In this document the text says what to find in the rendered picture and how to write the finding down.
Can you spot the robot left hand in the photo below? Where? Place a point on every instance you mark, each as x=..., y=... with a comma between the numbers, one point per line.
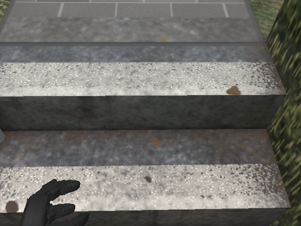
x=39, y=211

